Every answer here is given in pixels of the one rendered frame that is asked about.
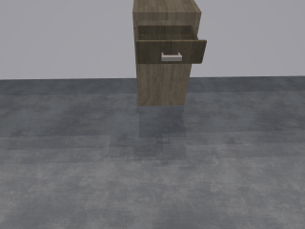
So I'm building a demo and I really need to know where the drawer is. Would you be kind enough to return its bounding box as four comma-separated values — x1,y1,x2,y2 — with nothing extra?
135,25,207,65

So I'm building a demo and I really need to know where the cabinet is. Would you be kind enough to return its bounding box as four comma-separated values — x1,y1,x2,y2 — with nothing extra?
132,0,202,106

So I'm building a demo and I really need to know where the handle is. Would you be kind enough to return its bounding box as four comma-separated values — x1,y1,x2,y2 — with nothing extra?
161,52,182,61

